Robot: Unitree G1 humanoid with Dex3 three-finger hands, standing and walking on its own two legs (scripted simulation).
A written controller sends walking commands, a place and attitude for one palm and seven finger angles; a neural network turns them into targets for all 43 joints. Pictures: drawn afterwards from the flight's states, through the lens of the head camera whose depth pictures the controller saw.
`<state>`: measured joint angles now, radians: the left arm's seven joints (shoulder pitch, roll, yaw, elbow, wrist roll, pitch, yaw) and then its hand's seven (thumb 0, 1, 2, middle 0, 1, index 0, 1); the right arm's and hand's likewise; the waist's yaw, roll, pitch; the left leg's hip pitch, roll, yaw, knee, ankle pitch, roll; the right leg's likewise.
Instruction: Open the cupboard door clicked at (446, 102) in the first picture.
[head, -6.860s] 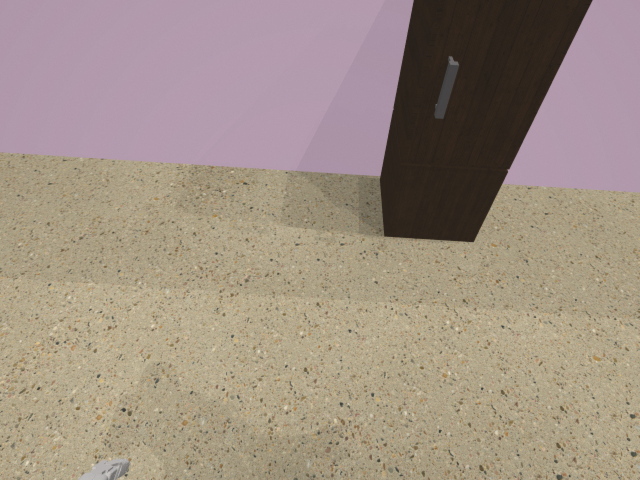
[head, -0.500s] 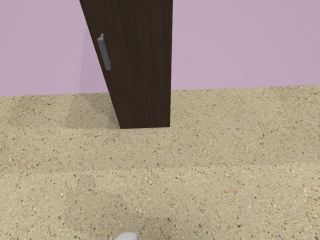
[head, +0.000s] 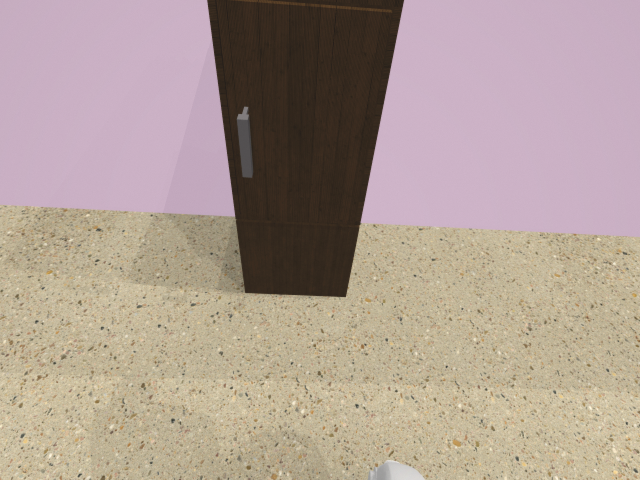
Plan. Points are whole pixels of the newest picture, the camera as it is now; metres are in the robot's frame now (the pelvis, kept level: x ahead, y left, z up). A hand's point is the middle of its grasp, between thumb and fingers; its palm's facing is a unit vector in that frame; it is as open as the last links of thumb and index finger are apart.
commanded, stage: take the last steps up to it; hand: left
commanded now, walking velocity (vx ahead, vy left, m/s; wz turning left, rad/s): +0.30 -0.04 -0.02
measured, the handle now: (246, 142) +0.87 +0.22 -0.07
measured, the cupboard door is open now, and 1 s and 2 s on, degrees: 0 0 0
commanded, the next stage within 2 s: come to a stop and stand still in 0.74 s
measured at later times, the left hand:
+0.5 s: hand (243, 429) +0.23 +0.12 -0.17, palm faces +0.08 -0.97 -0.23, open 7.1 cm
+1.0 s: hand (235, 379) +0.32 +0.15 -0.18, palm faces +0.09 -0.98 -0.16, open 7.4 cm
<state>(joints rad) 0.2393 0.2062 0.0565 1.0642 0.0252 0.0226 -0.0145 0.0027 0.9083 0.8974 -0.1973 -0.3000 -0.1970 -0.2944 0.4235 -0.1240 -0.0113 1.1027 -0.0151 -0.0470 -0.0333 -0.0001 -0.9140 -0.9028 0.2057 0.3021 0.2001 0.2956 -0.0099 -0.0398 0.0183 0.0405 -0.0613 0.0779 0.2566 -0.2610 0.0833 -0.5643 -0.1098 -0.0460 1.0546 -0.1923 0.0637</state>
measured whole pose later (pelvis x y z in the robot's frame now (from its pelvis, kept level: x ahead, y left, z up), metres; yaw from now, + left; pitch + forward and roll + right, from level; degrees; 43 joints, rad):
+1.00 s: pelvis +0.31 -0.02 +0.00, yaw +1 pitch -1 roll +1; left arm 0.27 0.16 0.05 1.09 0.01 0.00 0.02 0.00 0.91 0.90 -0.20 -0.30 -0.20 -0.29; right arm 0.22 -0.15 -0.02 1.05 -0.02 -0.03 -0.04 -0.02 -0.95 -0.90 0.21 0.30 0.20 0.30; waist 0.01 -0.05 0.05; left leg -0.18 0.00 0.15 0.39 -0.20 0.04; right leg -0.42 -0.09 -0.05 0.89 -0.32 0.03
